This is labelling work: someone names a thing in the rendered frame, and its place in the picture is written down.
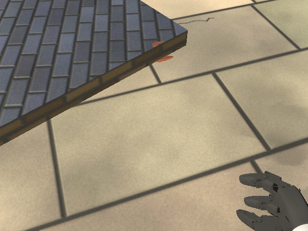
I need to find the right robot hand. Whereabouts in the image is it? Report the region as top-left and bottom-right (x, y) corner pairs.
(236, 171), (308, 231)

